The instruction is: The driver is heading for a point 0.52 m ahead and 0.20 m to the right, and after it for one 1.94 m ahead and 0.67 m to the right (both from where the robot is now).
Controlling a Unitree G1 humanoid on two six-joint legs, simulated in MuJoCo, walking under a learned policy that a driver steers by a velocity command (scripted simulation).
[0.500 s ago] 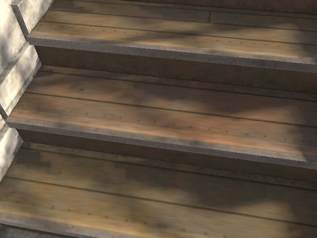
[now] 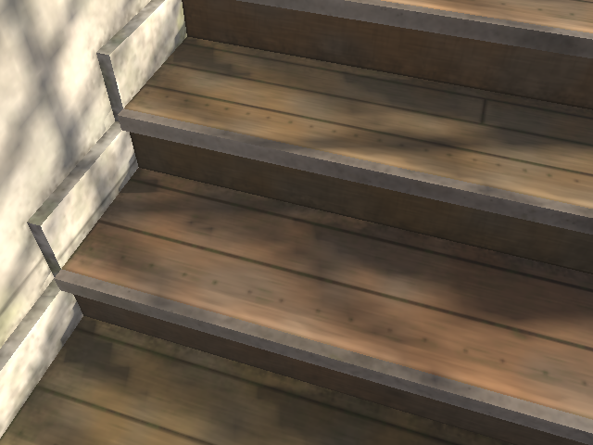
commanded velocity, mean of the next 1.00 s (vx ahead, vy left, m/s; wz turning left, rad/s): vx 0.46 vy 0.00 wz -0.46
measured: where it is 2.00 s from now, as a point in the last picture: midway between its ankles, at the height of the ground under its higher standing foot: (501, 154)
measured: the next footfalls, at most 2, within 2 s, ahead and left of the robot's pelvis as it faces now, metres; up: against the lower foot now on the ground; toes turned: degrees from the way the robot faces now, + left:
right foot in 0.22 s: +0.31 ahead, -0.16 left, +0.17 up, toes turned -7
left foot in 0.72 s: +0.69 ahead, -0.11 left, +0.34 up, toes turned -18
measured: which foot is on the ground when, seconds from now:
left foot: down 0.00-0.24, up 0.26-0.70, down 0.72-1.00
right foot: up 0.00-0.20, down 0.22-0.76, up 0.78-1.00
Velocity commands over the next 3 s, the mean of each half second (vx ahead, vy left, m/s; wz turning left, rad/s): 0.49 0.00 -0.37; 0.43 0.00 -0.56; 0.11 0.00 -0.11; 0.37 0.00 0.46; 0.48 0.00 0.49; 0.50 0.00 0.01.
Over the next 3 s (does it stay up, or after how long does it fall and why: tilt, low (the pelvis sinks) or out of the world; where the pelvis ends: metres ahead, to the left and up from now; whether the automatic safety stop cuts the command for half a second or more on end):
stays up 1.54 -0.48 0.83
